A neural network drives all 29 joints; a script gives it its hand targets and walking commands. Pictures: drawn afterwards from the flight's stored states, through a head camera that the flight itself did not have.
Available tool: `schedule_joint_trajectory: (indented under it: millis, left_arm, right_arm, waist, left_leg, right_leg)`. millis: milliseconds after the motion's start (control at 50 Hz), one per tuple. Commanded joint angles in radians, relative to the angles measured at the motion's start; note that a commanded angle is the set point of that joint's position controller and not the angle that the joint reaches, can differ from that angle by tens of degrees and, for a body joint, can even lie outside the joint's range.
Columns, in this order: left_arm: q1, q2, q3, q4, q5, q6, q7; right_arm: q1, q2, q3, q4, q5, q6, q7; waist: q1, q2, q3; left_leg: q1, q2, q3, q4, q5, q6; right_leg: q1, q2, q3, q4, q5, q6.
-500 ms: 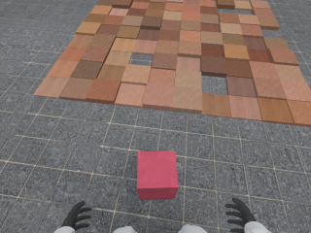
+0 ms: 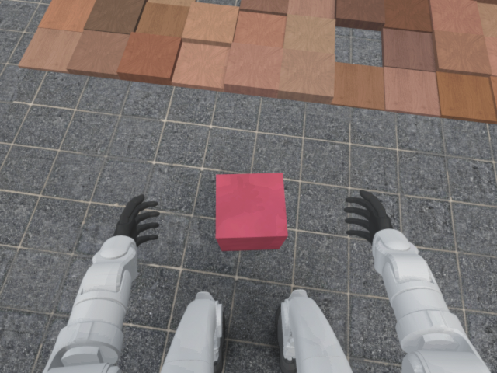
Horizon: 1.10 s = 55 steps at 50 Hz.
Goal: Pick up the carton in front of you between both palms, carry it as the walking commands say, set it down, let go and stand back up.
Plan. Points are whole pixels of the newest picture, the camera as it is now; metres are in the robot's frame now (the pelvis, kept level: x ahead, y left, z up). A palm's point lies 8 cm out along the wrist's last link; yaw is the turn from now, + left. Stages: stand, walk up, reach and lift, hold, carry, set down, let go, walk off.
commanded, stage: reach and lift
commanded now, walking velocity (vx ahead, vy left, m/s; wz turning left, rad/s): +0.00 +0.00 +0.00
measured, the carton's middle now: (250, 214) +0.48 +0.00 -0.56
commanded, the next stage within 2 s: none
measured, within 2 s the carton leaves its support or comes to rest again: neither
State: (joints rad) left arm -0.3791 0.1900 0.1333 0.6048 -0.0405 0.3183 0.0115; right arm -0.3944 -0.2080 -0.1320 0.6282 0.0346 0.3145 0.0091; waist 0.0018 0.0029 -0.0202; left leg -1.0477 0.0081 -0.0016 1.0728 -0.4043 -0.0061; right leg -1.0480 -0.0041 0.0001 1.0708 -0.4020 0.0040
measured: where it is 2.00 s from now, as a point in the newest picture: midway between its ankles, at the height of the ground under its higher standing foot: (250, 352)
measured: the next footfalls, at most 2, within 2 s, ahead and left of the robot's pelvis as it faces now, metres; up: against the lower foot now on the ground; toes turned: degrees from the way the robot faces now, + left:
none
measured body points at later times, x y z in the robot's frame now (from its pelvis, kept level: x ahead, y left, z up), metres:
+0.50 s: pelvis -0.02 +0.00 -0.04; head +0.28 +0.00 +0.29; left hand +0.51 +0.19 -0.14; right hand +0.51 -0.20 -0.14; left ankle +0.05 +0.12 -0.65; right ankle +0.05 -0.12 -0.65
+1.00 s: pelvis -0.04 +0.00 -0.21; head +0.32 +0.00 +0.07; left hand +0.49 +0.19 -0.37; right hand +0.49 -0.20 -0.37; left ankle +0.05 +0.13 -0.65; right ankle +0.05 -0.12 -0.65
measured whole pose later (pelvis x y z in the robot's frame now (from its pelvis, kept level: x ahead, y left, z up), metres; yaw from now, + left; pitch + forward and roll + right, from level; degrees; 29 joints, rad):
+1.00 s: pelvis -0.04 +0.00 -0.21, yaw +0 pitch +51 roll +0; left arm -1.18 0.29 0.21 0.90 -0.11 0.08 0.11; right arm -1.20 -0.32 -0.21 0.94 0.11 0.07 -0.07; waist 0.00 0.00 0.01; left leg -2.15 -0.05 -0.04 1.78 -0.53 -0.03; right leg -2.15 0.04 0.04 1.78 -0.53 0.03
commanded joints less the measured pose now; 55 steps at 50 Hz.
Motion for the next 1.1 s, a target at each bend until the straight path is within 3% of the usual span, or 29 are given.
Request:
schedule_joint_trajectory:
  millis: [0, 200, 340, 460, 580, 740, 880, 1080]
  left_arm:
    - [-0.234, 0.079, 0.049, -0.033, 0.005, 0.005, 0.012]
    - [-0.734, 0.133, 0.120, 0.119, 0.010, -0.080, 0.057]
    - [-0.971, 0.171, 0.148, 0.219, 0.006, -0.143, 0.065]
    - [-0.979, 0.162, 0.188, 0.222, 0.052, -0.191, 0.046]
    - [-0.909, 0.103, 0.244, 0.222, 0.108, -0.247, 0.025]
    - [-0.871, 0.089, 0.235, 0.238, 0.105, -0.272, 0.040]
    - [-0.970, 0.182, 0.117, 0.170, -0.030, -0.270, 0.087]
    - [-1.210, 0.267, 0.020, 0.263, -0.150, -0.223, 0.122]
  right_arm:
    - [-0.235, -0.086, -0.047, -0.030, -0.005, 0.005, -0.009]
    - [-0.741, -0.154, -0.117, 0.133, -0.002, -0.082, -0.041]
    - [-0.988, -0.201, -0.143, 0.238, -0.001, -0.146, -0.043]
    - [-0.998, -0.191, -0.180, 0.239, -0.047, -0.193, -0.031]
    - [-0.929, -0.125, -0.244, 0.243, -0.108, -0.250, -0.013]
    - [-0.879, -0.114, -0.244, 0.253, -0.105, -0.276, -0.027]
    - [-0.987, -0.214, -0.118, 0.189, 0.035, -0.276, -0.073]
    - [-1.224, -0.295, -0.019, 0.277, 0.147, -0.230, -0.113]
  waist:
    - [-0.001, -0.003, -0.510]
    - [0.001, -0.005, -0.723]
    - [0.004, -0.011, -0.897]
    - [0.003, -0.018, -1.084]
    - [-0.002, -0.012, -0.999]
    - [-0.001, -0.001, -0.987]
    - [-0.003, 0.000, -1.191]
    - [-0.002, -0.014, -1.092]
  left_leg:
    - [0.193, -0.049, 0.025, -0.106, 0.165, -0.026]
    - [0.074, -0.061, 0.038, -0.061, 0.112, -0.035]
    - [0.017, -0.068, 0.035, -0.036, 0.175, -0.037]
    - [0.044, -0.080, 0.032, -0.024, 0.405, -0.038]
    - [-0.127, -0.071, 0.011, 0.049, 0.527, -0.038]
    - [-0.380, -0.075, 0.013, 0.299, 0.465, -0.053]
    - [-0.390, -0.078, 0.030, 0.552, 0.442, -0.062]
    - [-0.524, -0.051, 0.061, 0.752, 0.111, -0.052]
  right_leg:
    - [0.210, 0.044, -0.018, -0.110, 0.173, 0.017]
    - [0.085, 0.057, -0.028, -0.063, 0.119, 0.029]
    - [0.039, 0.062, -0.027, -0.038, 0.185, 0.027]
    - [0.098, 0.070, -0.019, -0.022, 0.439, 0.023]
    - [-0.068, 0.061, -0.001, 0.051, 0.567, 0.028]
    - [-0.349, 0.069, -0.002, 0.295, 0.484, 0.042]
    - [-0.409, 0.071, -0.027, 0.551, 0.439, 0.051]
    - [-0.522, 0.038, -0.055, 0.752, 0.110, 0.040]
